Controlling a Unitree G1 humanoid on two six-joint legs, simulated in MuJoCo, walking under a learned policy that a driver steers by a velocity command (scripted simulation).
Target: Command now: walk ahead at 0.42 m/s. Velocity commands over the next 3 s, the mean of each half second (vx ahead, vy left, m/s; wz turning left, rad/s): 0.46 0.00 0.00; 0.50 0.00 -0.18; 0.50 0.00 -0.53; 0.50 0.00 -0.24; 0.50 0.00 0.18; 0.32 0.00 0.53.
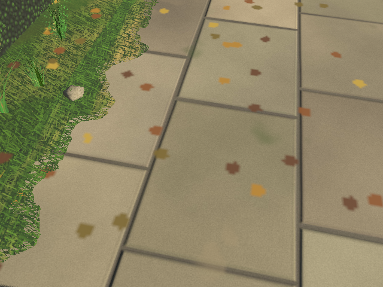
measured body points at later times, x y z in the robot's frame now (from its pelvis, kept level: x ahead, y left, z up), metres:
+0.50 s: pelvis +0.28 -0.07 +0.00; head +0.29 -0.07 +0.45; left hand +0.31 +0.20 -0.14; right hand +0.38 -0.33 -0.13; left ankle +0.31 +0.10 -0.66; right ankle +0.30 -0.14 -0.74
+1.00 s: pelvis +0.57 +0.00 +0.00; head +0.60 +0.01 +0.45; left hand +0.66 +0.27 -0.14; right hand +0.64 -0.27 -0.12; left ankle +0.62 +0.10 -0.74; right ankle +0.52 -0.15 -0.65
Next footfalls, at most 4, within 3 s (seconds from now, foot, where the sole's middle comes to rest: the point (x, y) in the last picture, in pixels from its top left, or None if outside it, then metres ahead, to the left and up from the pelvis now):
0.26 right None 0.34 -0.14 -0.78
0.82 left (160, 250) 0.66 0.10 -0.78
1.36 right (234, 195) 0.89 -0.21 -0.78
1.88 left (216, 132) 1.26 -0.16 -0.78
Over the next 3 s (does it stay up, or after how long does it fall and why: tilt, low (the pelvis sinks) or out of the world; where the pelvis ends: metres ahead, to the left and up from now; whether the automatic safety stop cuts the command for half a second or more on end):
stays up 1.55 -0.39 -0.02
